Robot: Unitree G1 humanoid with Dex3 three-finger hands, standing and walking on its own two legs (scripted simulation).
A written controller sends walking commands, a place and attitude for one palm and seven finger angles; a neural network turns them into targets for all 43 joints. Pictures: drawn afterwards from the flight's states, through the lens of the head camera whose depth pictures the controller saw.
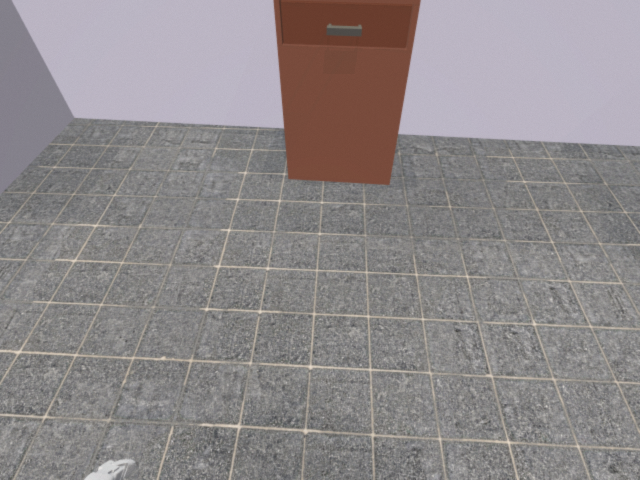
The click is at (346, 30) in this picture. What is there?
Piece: drawer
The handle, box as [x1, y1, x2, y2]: [327, 24, 361, 35]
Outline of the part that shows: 327,25 327,34 361,34 360,25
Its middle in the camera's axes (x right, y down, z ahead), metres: +0.08 -0.74 +1.36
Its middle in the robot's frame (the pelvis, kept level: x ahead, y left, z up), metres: +1.52 -0.01 -0.05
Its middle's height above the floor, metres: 0.72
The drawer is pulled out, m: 0.00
